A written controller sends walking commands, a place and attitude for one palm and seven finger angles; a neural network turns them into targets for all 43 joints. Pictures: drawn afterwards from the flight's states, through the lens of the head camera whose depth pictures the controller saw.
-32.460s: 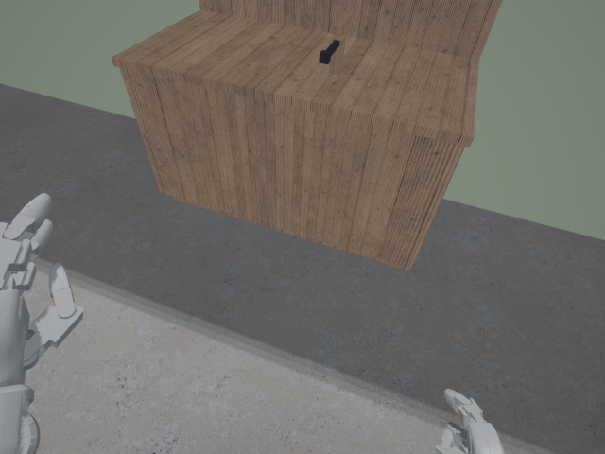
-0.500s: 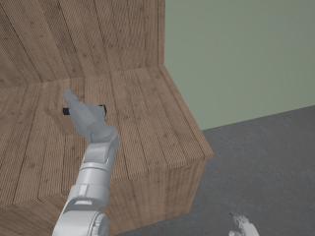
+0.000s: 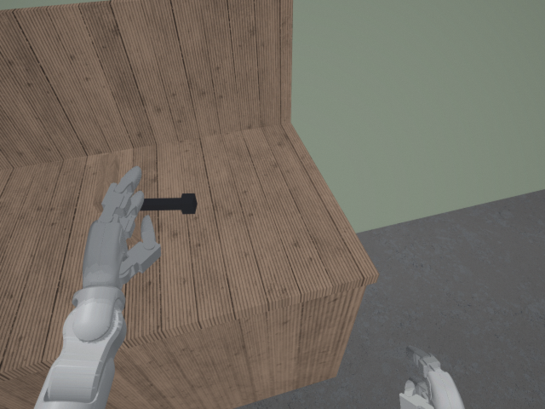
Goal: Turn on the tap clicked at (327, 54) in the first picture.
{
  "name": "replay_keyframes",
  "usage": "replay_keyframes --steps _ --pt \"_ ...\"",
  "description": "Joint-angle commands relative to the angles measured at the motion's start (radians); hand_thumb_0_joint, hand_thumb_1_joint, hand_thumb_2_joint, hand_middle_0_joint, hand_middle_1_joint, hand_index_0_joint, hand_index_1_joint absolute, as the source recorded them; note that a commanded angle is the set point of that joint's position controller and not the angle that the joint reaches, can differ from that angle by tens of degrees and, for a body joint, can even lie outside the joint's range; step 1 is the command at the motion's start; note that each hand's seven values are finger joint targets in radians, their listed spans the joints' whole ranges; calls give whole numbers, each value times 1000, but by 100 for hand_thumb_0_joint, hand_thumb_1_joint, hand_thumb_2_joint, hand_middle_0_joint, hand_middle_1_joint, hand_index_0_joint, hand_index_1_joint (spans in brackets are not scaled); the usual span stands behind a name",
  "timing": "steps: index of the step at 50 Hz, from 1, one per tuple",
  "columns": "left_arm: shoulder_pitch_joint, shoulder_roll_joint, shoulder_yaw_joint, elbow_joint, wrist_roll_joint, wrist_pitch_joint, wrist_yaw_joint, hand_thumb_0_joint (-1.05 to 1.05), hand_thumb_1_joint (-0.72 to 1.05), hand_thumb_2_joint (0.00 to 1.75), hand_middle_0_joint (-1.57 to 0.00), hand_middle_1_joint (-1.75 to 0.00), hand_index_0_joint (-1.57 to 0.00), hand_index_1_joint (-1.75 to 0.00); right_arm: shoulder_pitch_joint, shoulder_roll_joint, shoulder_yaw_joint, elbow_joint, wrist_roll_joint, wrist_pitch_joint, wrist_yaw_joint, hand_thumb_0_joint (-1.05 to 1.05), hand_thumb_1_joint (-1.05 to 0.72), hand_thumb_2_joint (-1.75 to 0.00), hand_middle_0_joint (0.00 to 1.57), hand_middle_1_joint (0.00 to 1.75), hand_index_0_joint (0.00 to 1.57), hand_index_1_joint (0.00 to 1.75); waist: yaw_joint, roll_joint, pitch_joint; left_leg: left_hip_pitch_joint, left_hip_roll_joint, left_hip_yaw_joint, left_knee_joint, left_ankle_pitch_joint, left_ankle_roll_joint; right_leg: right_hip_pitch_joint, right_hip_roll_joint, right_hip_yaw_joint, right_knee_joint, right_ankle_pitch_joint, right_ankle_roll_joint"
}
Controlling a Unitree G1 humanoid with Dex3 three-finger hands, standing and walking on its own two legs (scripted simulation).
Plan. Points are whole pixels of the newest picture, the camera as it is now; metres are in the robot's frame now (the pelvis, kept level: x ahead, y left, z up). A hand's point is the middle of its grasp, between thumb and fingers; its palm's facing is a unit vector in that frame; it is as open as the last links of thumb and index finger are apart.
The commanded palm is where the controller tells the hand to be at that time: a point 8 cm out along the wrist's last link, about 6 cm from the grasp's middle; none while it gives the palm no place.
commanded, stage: draw the hand back beside the body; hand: left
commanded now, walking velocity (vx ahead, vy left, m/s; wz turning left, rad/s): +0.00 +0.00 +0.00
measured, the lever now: (188, 203) +0.46 +0.21 +0.04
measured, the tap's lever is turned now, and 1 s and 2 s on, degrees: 75 75 75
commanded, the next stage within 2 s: step back with the hand held close in 0.92 s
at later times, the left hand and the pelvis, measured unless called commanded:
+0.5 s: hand (97, 282) +0.22 +0.24 +0.14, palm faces +0.36 -0.88 -0.30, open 7.5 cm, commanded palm +0.17 +0.28 +0.16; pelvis +0.00 +0.00 +0.00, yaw +1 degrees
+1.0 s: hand (73, 298) +0.19 +0.25 +0.15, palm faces +0.41 -0.85 -0.33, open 7.4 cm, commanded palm +0.15 +0.29 +0.17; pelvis +0.00 +0.00 +0.00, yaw +1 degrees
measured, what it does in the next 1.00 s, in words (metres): stands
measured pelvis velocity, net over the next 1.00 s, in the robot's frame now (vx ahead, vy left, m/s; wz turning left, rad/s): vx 0.00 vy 0.00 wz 0.02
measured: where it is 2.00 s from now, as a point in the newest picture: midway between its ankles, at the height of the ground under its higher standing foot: outside the picture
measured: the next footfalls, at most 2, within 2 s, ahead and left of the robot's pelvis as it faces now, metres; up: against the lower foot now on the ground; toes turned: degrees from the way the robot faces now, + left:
none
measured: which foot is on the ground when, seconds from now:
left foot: down 0.00-1.00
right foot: down 0.00-1.00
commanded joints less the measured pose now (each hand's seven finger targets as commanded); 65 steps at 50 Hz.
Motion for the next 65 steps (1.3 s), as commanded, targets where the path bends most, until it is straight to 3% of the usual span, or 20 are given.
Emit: replay_keyframes --steps 1,2,3,6,8,16,23,31,33,36,37,40,45,51,52,53,54,56,60,65 --pt "-163 176 134 -251 -5 -72 2 0 90 90 -18 -24 -18 -24 -140 -93 -33 -173 -7 -43 -4 0 -90 -90 20 30 20 30 2 -50 -154 56 10 -6 -43 172 37 8 -44 48 -73 231 15" --pt "-144 205 166 -269 -4 -73 2 0 90 90 -18 -24 -18 -24 -140 -93 -31 -167 -7 -38 -4 0 -90 -90 20 30 20 30 7 -1 -148 56 11 -14 -48 187 32 10 -44 47 -76 230 10" --pt "-137 181 150 -290 -5 -73 -1 0 90 90 -18 -24 -18 -24 -141 -85 -27 -176 -9 -36 -3 0 -90 -90 20 30 20 30 7 25 -146 54 9 -12 -47 197 30 16 -44 45 -73 240 8" --pt "-97 192 169 -330 -9 -69 -4 0 90 90 -18 -25 -18 -25 -143 -85 -27 -184 -11 -38 -2 0 -90 -90 20 30 20 30 8 0 -154 58 16 -16 -43 219 29 27 -44 43 -74 265 9" --pt "-70 173 157 -358 -8 -68 -6 0 90 90 -19 -26 -19 -26 -144 -81 -24 -184 -11 -40 -1 0 -90 -90 20 30 20 30 7 37 -140 63 17 -22 -45 226 24 17 -42 39 -76 252 5" --pt "35 190 189 -400 -11 -64 -1 0 90 90 -19 -28 -19 -28 -149 -93 -32 -177 -14 -53 -4 0 -90 -90 20 30 20 30 11 -39 -117 54 20 -29 -39 214 31 5 -43 35 -80 237 11" --pt "114 216 240 -469 -12 -79 7 0 90 90 -20 -30 -20 -30 -155 -90 -34 -174 -13 -64 -10 0 -90 -90 20 30 20 30 16 19 -100 37 14 -35 -39 170 30 -2 -45 36 -90 183 8" --pt "269 242 303 -527 -18 -84 11 0 90 90 -20 -30 -20 -30 -141 -97 -43 -174 -15 -87 -9 0 -90 -90 20 30 20 30 26 6 -92 19 19 -38 -20 183 32 -7 -47 36 -80 204 9" --pt "259 224 286 -544 -17 -87 10 0 90 90 -20 -30 -20 -30 -144 -95 -43 -172 -12 -88 -11 0 -90 -90 20 30 20 30 18 30 -76 18 17 -35 -15 173 32 -23 -49 39 -82 193 9" --pt "238 219 279 -504 -18 -85 10 0 90 90 -20 -30 -20 -30 -141 -101 -45 -165 -13 -95 -15 0 -90 -90 20 30 20 30 13 -27 -56 14 18 -39 -13 148 36 -45 -48 37 -85 171 14" --pt "217 218 277 -509 -18 -86 10 0 90 90 -20 -30 -20 -30 -146 -102 -44 -163 -12 -95 -16 0 -90 -90 20 30 20 30 9 2 -54 18 15 -39 -16 144 37 -50 -49 39 -87 164 12" --pt "232 224 287 -492 -16 -90 13 0 90 90 -20 -30 -20 -30 -143 -101 -46 -161 -14 -98 -20 0 -90 -90 20 30 20 30 18 -31 -79 20 14 -39 -8 151 41 -34 -51 39 -80 174 14" --pt "234 236 293 -520 -14 -91 17 0 90 90 -20 -30 -20 -30 -147 -95 -41 -163 -15 -104 -19 0 -90 -90 20 30 20 30 25 35 -78 16 11 -41 -15 150 36 -24 -53 40 -77 170 10" --pt "245 228 292 -506 -20 -89 10 0 90 90 -20 -30 -20 -30 -151 -93 -42 -164 -14 -97 -18 0 -90 -90 20 30 20 30 22 -12 -56 3 15 -40 -16 135 37 -35 -52 40 -85 156 13" --pt "174 246 297 -567 -18 -96 12 0 90 90 -20 -30 -20 -30 -154 -96 -37 -165 -13 -99 -16 0 -90 -90 20 30 20 30 19 46 -72 6 11 -48 -23 131 34 -27 -53 42 -84 145 8" --pt "41 401 453 -644 -25 -131 25 0 90 90 -20 -30 -20 -30 -154 -102 -33 -207 -1 -87 -23 0 -90 -90 20 30 20 30 12 56 -18 -46 43 -68 21 94 49 -125 -110 150 -114 255 14" --pt "149 306 388 -530 -23 -134 14 0 90 90 -20 -30 -20 -30 -136 -87 -28 -177 -9 -78 -27 0 -90 -90 20 30 20 30 1 -2 -32 -49 41 -83 45 115 47 -124 -138 132 -99 313 15" --pt "263 239 339 -485 -16 -124 -1 0 90 90 -20 -30 -20 -30 -114 -94 -39 -201 -8 -63 -23 0 -90 -90 20 30 20 30 -1 -46 -108 -28 54 -71 72 196 47 -113 -152 126 -59 397 24" --pt "352 227 325 -523 -16 -118 -6 0 90 90 -20 -30 -20 -30 -103 -108 -48 -239 -2 -41 -24 0 -90 -90 20 30 20 30 2 -24 -185 -29 81 -76 63 322 47 -110 -139 98 -5 388 37" --pt "373 279 370 -590 -14 -121 9 0 90 90 -20 -30 -20 -30 -102 -112 -54 -263 0 -32 -32 0 -90 -90 20 30 20 30 2 -28 -181 -97 88 -97 47 245 43 -145 -129 103 8 272 35"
